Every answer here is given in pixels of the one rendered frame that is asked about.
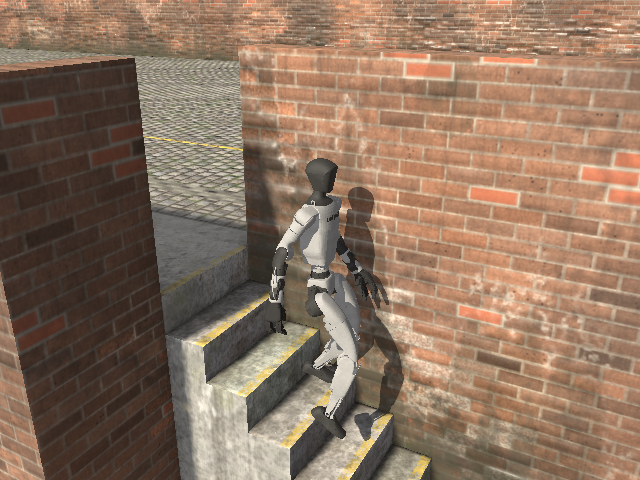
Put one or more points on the robot left forearm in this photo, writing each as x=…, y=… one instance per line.
x=348, y=257

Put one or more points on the robot right upper arm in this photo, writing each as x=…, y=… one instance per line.
x=303, y=219

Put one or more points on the left robot hand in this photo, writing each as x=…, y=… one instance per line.
x=361, y=280

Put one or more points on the robot right forearm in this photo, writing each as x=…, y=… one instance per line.
x=279, y=283

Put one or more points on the left robot thigh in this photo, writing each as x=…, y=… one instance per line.
x=346, y=299

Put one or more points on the right robot hand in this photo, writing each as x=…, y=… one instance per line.
x=275, y=313

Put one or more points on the robot left upper arm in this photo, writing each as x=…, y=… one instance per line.
x=339, y=202

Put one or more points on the robot right foot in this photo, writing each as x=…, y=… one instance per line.
x=331, y=424

